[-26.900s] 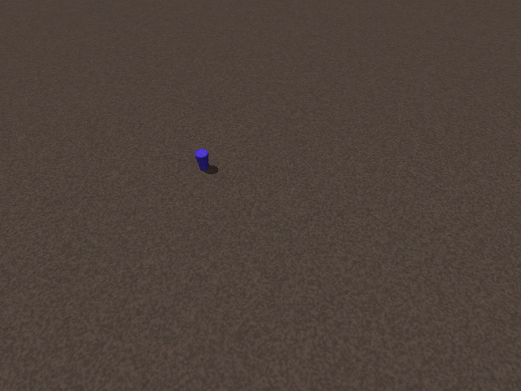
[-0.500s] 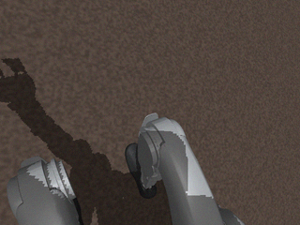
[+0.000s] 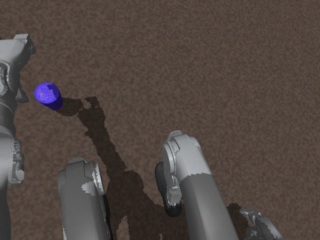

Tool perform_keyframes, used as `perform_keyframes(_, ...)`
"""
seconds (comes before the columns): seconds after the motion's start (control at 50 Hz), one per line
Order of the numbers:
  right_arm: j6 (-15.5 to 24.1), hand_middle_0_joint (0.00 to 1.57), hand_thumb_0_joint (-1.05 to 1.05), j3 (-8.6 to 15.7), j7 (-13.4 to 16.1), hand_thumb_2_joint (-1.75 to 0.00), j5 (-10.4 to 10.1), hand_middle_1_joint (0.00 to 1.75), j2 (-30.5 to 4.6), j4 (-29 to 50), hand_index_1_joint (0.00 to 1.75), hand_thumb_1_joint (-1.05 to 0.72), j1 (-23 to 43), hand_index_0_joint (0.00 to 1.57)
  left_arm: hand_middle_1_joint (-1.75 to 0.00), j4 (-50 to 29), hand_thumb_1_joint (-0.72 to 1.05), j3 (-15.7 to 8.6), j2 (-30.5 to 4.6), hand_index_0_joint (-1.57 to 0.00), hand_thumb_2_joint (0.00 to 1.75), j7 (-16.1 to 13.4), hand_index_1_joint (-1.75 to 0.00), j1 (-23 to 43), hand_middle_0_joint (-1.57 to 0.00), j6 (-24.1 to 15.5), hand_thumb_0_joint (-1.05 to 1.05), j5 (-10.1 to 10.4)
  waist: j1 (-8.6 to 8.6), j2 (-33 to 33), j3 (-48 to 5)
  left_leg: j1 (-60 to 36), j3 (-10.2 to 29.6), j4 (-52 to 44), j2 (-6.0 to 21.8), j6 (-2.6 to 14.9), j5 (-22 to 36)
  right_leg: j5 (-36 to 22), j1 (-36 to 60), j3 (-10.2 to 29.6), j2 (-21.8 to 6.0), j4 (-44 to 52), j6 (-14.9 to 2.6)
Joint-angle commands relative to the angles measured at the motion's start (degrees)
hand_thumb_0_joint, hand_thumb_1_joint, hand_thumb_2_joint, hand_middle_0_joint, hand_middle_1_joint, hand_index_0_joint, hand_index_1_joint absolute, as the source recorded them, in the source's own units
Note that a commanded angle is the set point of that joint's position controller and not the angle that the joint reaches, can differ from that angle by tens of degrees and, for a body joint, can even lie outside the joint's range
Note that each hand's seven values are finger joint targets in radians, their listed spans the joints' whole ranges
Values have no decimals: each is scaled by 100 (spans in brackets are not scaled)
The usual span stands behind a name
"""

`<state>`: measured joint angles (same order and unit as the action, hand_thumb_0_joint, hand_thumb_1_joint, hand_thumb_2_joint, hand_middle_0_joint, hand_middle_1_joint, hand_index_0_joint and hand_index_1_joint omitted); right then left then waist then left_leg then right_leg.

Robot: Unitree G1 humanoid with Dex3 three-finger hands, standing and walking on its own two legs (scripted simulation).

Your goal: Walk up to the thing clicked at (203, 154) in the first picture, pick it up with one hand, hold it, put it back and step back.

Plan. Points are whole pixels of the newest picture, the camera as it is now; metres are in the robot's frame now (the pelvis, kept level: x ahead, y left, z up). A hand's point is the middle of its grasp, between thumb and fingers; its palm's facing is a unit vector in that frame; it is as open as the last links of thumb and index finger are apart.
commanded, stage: withdraw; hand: left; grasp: from above
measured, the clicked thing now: (51, 98) +0.56 +0.22 -0.34
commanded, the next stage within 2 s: home in 0.12 s
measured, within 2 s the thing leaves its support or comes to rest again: neither
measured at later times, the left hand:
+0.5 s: hand (24, 74) +0.56 +0.24 -0.15, palm faces -0.35 -0.18 -0.92, open 12.4 cm
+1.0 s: hand out of the picture +0.37 +0.21 +0.05, palm faces -0.17 -0.82 -0.55, open 7.5 cm
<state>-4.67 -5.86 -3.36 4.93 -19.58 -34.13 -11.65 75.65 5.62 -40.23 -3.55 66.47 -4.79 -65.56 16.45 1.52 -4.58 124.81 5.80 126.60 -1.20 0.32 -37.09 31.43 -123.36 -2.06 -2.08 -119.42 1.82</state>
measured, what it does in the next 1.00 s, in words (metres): rises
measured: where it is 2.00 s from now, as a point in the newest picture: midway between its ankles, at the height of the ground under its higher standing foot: (138, 214)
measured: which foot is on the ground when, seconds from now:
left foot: down 0.00-1.00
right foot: down 0.00-1.00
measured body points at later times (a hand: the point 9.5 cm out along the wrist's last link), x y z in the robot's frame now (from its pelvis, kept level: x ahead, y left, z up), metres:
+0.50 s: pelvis +0.02 +0.00 -0.03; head +0.27 +0.05 +0.34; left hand +0.58 +0.24 -0.10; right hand +0.02 -0.25 -0.14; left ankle +0.09 +0.12 -0.36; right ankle +0.13 -0.14 -0.36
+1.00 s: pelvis +0.03 -0.01 +0.15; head +0.18 +0.03 +0.58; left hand +0.38 +0.25 +0.08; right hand +0.22 -0.26 +0.05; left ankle +0.09 +0.12 -0.36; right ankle +0.13 -0.14 -0.36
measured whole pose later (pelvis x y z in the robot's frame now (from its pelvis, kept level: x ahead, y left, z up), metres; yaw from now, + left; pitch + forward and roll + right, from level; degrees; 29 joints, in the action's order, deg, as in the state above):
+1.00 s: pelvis +0.03 -0.01 +0.15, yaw +4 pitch +30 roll -4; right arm 0.8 0.4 0.7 -1.3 -15.4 -32.8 -6.5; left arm 31.5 0.5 -20.5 -4.2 19.0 12.9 -17.4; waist 5.1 2.0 -12.1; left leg 92.2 4.6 99.5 -0.1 -0.7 -37.0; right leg 32.3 -91.9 -2.4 -2.3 -94.7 1.6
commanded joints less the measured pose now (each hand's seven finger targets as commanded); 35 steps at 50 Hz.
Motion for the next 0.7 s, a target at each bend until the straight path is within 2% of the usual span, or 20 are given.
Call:
perform_keyframes(0.0,77,20,0,340,135,-91,5,30,-1064,-118,30,-92,-1089,20,-90,-396,-46,-39,-771,-19,95,-545,-94,2230,-22,-104,0,-95,356,1482,-3151,-2135,-300,-1560,-54,71,-19,106,1630,-446,252,945,-456)
perform_keyframes(0.04,124,20,0,315,122,-91,34,30,-1113,-189,30,-92,-1102,20,-90,-72,-45,-88,-899,-20,95,-785,-93,2211,-23,-126,0,-214,369,1469,-3200,-2095,-302,-1429,-64,79,68,-28,1609,-479,249,807,-452)
perform_keyframes(0.1,241,20,0,282,82,-91,86,30,-1104,-266,30,-92,-1163,20,-89,13,-43,-133,-916,-21,93,-1120,-92,2632,-24,-178,0,-311,539,1535,-3356,-2015,-322,-1217,-79,111,132,-147,1493,-489,233,672,-412)
perform_keyframes(0.16,353,20,0,272,50,-91,137,30,-1186,-308,30,-92,-1238,20,-90,148,-44,-432,-1502,-20,92,-1416,-92,2815,-22,-198,0,-493,473,1787,-3642,-2191,-324,-1089,-86,74,369,-312,1496,-543,226,458,-425)
perform_keyframes(0.2,422,20,0,259,8,-90,169,30,-1191,-274,30,-92,-1337,20,-91,-115,-44,-569,-1604,-20,92,-1582,-92,3123,-21,-198,0,-559,483,2171,-4039,-2484,-335,-1055,-84,21,606,-512,1539,-564,195,318,-437)
perform_keyframes(0.22,435,20,0,278,-1,-89,182,30,-1177,-267,30,-89,-1321,20,-83,-226,-38,-620,-1689,-20,91,-1644,-84,3173,-22,-174,0,-584,455,2309,-4329,-2606,-382,-990,-79,19,719,-600,1609,-570,215,265,-435)
perform_keyframes(0.24,451,20,0,297,-12,-89,182,30,-1197,-262,30,-89,-1356,20,-75,-249,-34,-710,-1782,-20,90,-1703,-76,3150,-22,-132,0,-574,421,2405,-4495,-2681,-407,-963,-92,13,795,-655,1639,-568,214,238,-443)
perform_keyframes(0.26,481,20,0,304,-40,-89,191,30,-1172,-224,30,-89,-1421,20,-71,-164,-30,-710,-1671,-20,91,-1728,-73,3054,-22,-79,0,-525,482,2360,-4434,-2643,-408,-948,-90,21,791,-650,1680,-581,214,249,-441)
perform_keyframes(0.3,504,20,0,328,-85,-89,191,30,-1148,-258,30,-89,-1514,20,-71,-316,-26,-757,-1609,-20,93,-1706,-73,2921,-22,53,0,-384,459,2412,-4581,-2665,-449,-957,-83,19,904,-763,1810,-582,219,282,-435)
perform_keyframes(0.32,488,20,0,373,-88,-89,149,30,-1185,-273,30,-89,-1536,20,-71,-660,-23,-840,-1754,-20,94,-1675,-74,2969,-23,106,0,-282,315,2581,-4909,-2765,-457,-1002,-79,18,974,-812,1889,-572,214,273,-448)
perform_keyframes(0.34,475,20,0,418,-106,-89,121,30,-1164,-221,30,-89,-1575,20,-71,-689,-19,-863,-1678,-21,95,-1609,-73,2720,-23,200,0,-162,257,2602,-5093,-2828,-482,-1033,-75,23,1028,-860,2045,-557,220,313,-446)
perform_keyframes(0.36,448,20,0,472,-121,-89,85,30,-1161,-199,30,-89,-1598,20,-71,-698,-17,-878,-1624,-21,95,-1527,-73,2450,-23,303,0,-12,182,2519,-5070,-2751,-499,-1109,-75,36,1019,-841,2162,-553,223,356,-445)
perform_keyframes(0.38,416,20,0,525,-138,-89,61,30,-1130,-193,30,-89,-1656,20,-70,-720,-14,-886,-1507,-21,96,-1422,-72,2234,-23,406,0,170,192,2296,-5056,-2706,-525,-1114,-74,57,1035,-868,2350,-531,232,458,-431)
perform_keyframes(0.44,310,20,0,685,-141,-90,-32,30,-1100,-189,30,-89,-1741,20,-68,-1115,4,-921,-1214,-21,100,-961,-70,1850,-24,592,0,801,79,1992,-4972,-2672,-540,-1210,-71,80,1203,-979,2563,-475,233,629,-429)
perform_keyframes(0.46,275,20,0,737,-156,-90,-52,30,-1063,-129,30,-89,-1755,20,-67,-1399,10,-891,-1065,-22,102,-774,-69,1611,-24,620,0,996,-3,1997,-5136,-2770,-549,-1293,-65,72,1313,-1037,2794,-461,247,691,-439)
perform_keyframes(0.5,184,20,0,873,-165,-90,-176,30,-1122,-25,30,-89,-1760,20,-67,-1993,23,-1106,-1161,-23,106,-475,-68,993,-24,692,0,1315,-338,1869,-5261,-3006,-558,-1462,-72,69,1481,-1098,2965,-411,204,866,-482)
perform_keyframes(0.54,96,20,0,911,-166,-90,-292,30,-1043,127,30,-89,-1623,20,-63,-2630,36,-1061,-793,-23,107,-210,-65,378,-24,747,0,1727,-386,1654,-5136,-2988,-505,-1720,-71,92,1393,-1053,3167,-394,200,1114,-474)
perform_keyframes(0.58,33,20,0,956,-114,-90,-390,30,-1037,219,30,-89,-1474,20,-56,-3240,47,-1205,-731,-22,103,-51,-57,-98,-23,815,0,2150,-464,1225,-4818,-2994,-358,-1944,-67,115,1264,-986,3150,-384,163,1371,-469)
perform_keyframes(0.62,0,20,0,985,-76,-90,-450,30,-905,358,30,-90,-1237,20,-48,-3860,63,-1145,-434,-22,102,104,-49,-613,-23,906,0,2559,-580,1270,-4701,-3356,-257,-2304,-31,93,1207,-862,3250,-340,167,1602,-463)
perform_keyframes(0.68,28,20,0,1066,28,-90,-499,30,-802,408,30,-90,-974,20,-35,-4341,85,-1076,-33,-21,95,152,-35,-1197,-21,1077,0,3091,-659,1000,-4360,-3816,-147,-2690,35,67,971,-618,3344,-320,161,2020,-455)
